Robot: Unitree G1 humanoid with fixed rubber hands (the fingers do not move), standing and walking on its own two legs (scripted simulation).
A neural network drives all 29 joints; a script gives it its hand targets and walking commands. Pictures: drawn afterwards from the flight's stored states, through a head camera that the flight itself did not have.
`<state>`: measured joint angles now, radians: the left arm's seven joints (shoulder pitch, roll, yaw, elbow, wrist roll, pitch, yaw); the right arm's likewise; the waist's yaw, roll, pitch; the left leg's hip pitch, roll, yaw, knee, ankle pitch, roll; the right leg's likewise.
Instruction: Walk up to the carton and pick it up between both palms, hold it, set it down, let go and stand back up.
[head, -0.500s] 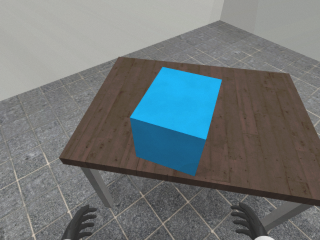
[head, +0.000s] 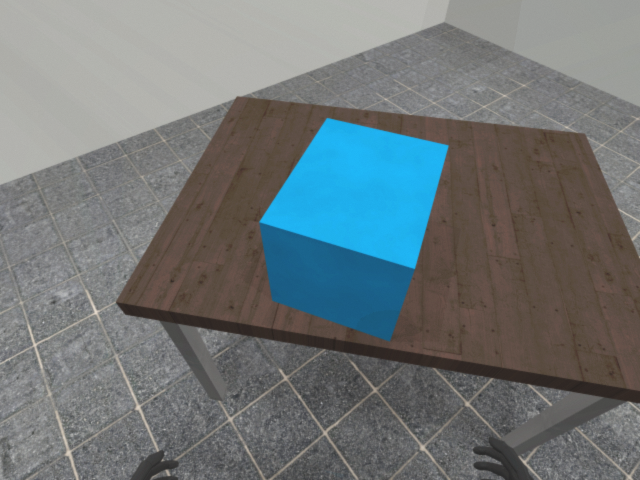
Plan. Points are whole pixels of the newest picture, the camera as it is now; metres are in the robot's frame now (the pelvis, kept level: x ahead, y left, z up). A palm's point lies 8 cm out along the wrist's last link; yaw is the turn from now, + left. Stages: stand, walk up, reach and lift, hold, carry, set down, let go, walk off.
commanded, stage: stand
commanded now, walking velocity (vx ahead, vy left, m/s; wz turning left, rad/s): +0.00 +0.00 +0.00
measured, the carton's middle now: (357, 225) +0.51 -0.06 -0.03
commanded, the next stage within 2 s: walk up in 1.90 s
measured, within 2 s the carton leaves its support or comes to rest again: neither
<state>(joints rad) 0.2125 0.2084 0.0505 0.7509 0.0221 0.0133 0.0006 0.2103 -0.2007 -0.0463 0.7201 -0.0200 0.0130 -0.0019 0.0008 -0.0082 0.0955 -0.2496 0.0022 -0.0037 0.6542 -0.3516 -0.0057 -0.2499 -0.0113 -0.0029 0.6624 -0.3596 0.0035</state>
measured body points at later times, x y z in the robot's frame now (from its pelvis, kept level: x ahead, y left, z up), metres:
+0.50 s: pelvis +0.00 +0.00 +0.01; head +0.02 +0.00 +0.46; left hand +0.10 +0.25 -0.12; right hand +0.10 -0.25 -0.12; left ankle +0.00 +0.12 -0.72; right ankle +0.00 -0.12 -0.72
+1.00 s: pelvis +0.00 +0.01 +0.02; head +0.01 +0.01 +0.47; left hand +0.07 +0.27 -0.12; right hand +0.08 -0.25 -0.12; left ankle +0.00 +0.12 -0.72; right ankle +0.00 -0.12 -0.72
